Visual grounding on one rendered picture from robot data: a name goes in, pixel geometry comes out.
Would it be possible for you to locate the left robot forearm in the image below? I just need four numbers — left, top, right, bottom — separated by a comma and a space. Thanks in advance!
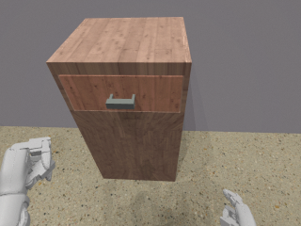
0, 193, 31, 226

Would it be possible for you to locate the left robot hand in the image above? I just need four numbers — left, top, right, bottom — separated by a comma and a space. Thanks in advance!
0, 137, 55, 196

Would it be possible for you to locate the right robot hand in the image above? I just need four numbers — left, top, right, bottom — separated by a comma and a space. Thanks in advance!
220, 188, 257, 226

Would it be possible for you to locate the cabinet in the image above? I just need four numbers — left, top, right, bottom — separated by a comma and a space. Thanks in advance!
46, 17, 192, 182

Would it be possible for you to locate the handle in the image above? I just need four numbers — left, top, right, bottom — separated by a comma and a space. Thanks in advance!
105, 94, 135, 109

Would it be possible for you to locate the drawer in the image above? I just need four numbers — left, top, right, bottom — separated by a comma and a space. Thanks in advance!
59, 74, 183, 112

